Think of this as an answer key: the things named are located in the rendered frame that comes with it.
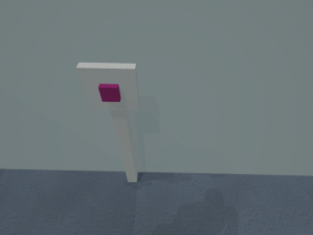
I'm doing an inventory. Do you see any button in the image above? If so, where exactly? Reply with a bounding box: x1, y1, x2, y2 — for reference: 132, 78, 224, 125
98, 83, 121, 102

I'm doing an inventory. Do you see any panel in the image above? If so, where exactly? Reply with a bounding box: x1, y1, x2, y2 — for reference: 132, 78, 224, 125
76, 62, 140, 182

